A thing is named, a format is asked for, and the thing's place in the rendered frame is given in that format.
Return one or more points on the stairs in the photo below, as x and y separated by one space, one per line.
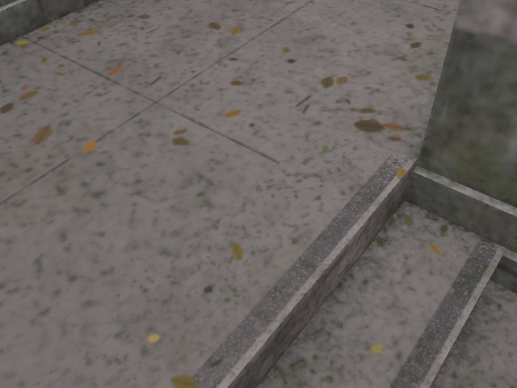
407 303

